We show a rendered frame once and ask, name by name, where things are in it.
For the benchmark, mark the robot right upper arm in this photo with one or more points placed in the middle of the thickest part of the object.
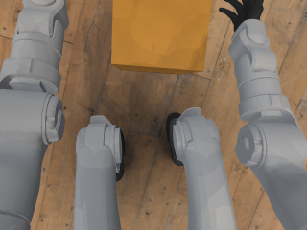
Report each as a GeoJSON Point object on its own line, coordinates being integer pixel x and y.
{"type": "Point", "coordinates": [276, 154]}

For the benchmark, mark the left robot foot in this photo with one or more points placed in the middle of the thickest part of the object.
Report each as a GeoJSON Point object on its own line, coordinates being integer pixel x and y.
{"type": "Point", "coordinates": [120, 174]}

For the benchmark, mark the right robot forearm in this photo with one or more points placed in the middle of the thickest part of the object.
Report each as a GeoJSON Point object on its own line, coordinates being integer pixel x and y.
{"type": "Point", "coordinates": [258, 82]}

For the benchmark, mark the left robot forearm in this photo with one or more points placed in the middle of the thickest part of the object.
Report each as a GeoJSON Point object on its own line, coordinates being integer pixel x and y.
{"type": "Point", "coordinates": [37, 46]}

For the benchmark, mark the right robot hand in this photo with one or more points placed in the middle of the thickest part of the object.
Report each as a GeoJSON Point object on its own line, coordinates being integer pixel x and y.
{"type": "Point", "coordinates": [250, 9]}

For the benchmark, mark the left robot shin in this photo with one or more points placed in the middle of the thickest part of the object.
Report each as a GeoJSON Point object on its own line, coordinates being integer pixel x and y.
{"type": "Point", "coordinates": [98, 119]}

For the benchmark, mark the carton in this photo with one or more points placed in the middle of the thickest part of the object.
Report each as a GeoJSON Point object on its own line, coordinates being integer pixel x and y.
{"type": "Point", "coordinates": [160, 36]}

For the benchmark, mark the robot left upper arm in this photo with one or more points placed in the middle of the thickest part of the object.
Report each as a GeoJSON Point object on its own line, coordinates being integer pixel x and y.
{"type": "Point", "coordinates": [29, 122]}

